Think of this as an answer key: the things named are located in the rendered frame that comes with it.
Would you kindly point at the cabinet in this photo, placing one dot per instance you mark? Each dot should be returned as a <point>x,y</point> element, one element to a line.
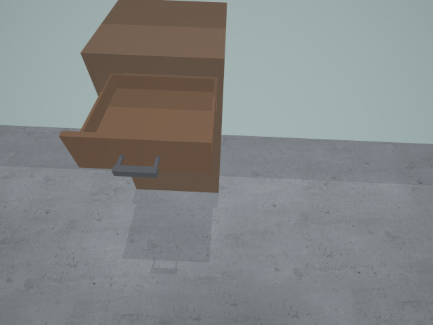
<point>168,38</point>

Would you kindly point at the drawer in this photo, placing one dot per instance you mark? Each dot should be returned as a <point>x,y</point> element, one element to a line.
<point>144,116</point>

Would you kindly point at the handle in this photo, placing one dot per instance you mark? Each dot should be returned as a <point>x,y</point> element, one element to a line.
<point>135,171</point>

